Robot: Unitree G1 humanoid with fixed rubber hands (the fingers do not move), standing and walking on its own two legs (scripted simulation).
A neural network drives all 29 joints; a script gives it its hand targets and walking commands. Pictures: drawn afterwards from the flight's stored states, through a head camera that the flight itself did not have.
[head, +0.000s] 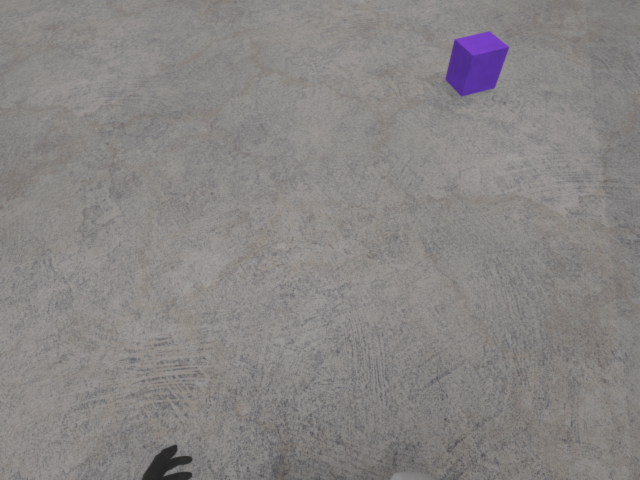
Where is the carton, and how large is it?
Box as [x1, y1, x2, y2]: [445, 31, 508, 95]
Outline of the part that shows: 489,31 458,38 454,41 445,79 461,95 492,88 495,85 508,46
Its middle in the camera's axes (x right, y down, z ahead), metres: +0.80 -0.91 +1.97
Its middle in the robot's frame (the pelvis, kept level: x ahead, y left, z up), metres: +1.94 -0.88 -0.64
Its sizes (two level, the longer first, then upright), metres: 0.196 0.169 0.218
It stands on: the floor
